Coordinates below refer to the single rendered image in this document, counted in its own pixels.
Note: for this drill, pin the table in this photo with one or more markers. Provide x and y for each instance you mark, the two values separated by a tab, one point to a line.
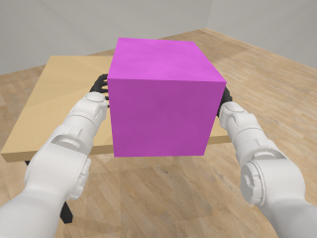
64	81

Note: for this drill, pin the right robot upper arm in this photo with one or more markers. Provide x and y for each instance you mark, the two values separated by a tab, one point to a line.
276	188

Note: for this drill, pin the left robot hand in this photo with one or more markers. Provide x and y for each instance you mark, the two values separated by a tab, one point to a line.
97	87

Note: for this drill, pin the robot right forearm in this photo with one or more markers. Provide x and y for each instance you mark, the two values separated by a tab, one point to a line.
247	136

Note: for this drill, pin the left robot upper arm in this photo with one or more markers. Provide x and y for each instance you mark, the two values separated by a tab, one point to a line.
58	175

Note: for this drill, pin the robot left forearm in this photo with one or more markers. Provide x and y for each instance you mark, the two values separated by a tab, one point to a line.
78	128

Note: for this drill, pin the carton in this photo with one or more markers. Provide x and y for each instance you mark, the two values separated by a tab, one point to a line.
164	96

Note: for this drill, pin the right robot hand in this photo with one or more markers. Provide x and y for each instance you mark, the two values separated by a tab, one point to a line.
225	98

